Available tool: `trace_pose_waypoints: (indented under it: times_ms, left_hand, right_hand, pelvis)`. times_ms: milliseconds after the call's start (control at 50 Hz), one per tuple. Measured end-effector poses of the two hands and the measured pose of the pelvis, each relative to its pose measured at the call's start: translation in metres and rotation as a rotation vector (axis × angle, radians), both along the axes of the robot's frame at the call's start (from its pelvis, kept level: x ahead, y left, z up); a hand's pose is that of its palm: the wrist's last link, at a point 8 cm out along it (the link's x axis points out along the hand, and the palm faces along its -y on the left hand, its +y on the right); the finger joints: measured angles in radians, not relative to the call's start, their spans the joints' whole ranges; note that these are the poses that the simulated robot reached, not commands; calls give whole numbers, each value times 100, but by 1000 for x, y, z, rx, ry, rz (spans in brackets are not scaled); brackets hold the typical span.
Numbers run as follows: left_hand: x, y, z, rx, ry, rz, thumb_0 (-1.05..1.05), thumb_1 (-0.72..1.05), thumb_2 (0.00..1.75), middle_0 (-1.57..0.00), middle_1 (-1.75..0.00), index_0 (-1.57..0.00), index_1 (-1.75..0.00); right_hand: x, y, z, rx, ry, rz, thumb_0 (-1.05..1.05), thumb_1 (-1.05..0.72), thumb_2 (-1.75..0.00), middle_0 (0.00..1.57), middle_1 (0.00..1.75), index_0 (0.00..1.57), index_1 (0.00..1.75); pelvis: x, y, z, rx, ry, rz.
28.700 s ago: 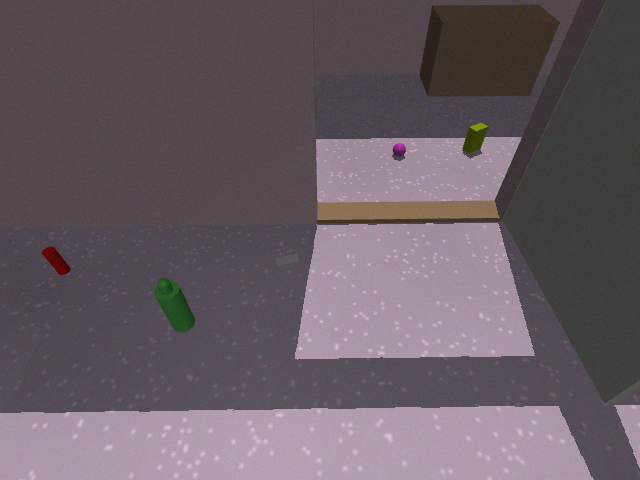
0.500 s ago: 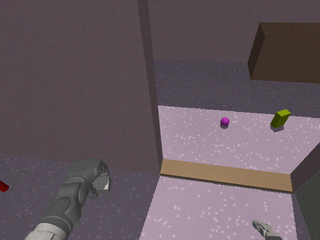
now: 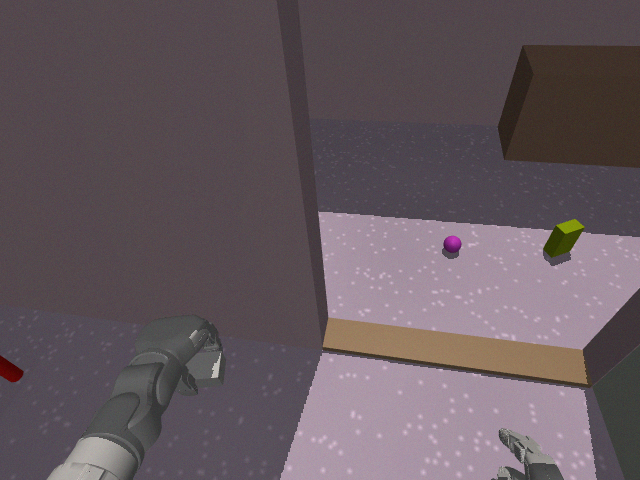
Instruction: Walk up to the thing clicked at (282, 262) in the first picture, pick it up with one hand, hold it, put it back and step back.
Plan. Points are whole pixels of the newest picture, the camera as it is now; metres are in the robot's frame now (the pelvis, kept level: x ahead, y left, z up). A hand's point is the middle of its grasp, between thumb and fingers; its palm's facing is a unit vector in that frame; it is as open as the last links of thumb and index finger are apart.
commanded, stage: hold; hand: left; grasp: from above
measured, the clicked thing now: (191, 371) +0.30 +0.23 -0.08
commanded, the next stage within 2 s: crouch in 0.40 s
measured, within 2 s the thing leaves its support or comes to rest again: neither
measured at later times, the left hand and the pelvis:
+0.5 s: hand (184, 366) +0.29 +0.22 -0.04, palm faces -0.46 -0.08 -0.89, open 7.0 cm; pelvis +0.01 +0.00 +0.00, yaw +0 degrees
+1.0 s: hand (210, 384) +0.32 +0.23 -0.17, palm faces -0.44 +0.03 -0.90, open 7.0 cm; pelvis -0.02 +0.00 -0.07, yaw +1 degrees
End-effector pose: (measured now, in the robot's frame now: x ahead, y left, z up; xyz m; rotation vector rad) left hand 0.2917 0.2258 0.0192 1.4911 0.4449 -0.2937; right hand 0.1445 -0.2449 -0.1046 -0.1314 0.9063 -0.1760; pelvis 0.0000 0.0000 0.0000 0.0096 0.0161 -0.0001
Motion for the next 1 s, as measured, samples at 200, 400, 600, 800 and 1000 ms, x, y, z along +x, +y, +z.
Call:
trace_pose_waypoints:
  times_ms: [200, 400, 600, 800, 1000]
  left_hand:
    - [6, 0, -1, 1, -14, 7, 0, 47, 6, -96, -19, -99, -16]
    - [10, 3, 4, 4, -11, 14, 0, 47, 5, -96, -18, -99, -15]
    - [5, 2, -6, -2, 5, -3, 0, 47, 4, -97, -17, -100, -14]
    - [5, 4, -47, 24, 17, -11, 0, 45, 3, -102, -10, -105, -8]
    - [33, 1, -134, 79, -13, -63, 0, 46, 1, -102, -9, -105, -6]
  right_hand:
    - [-1, -2, -1, -4, 22, -6, 1, -90, -90, 20, 30, 20, 30]
    - [-3, -5, -1, -4, 33, -16, 1, -90, -90, 20, 30, 20, 30]
    - [2, -2, 1, -9, 27, -7, 1, -90, -90, 20, 30, 20, 30]
    - [-10, -5, -6, -36, 79, 0, 1, -89, -90, 20, 30, 21, 30]
    - [-67, -28, -65, -126, 224, -23, 1, -89, -90, 20, 30, 21, 30]
  pelvis:
    - [4, 0, 1, -2, 5, 0]
    - [8, 0, 2, -3, 2, 1]
    - [8, 1, 2, -3, 4, 3]
    - [0, 1, -6, -7, 61, 17]
    - [-21, 5, -65, -27, 275, 24]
